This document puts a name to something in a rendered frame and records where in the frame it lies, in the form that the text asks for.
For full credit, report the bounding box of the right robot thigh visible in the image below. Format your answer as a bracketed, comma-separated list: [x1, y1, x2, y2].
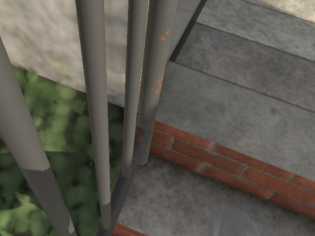
[208, 206, 259, 236]

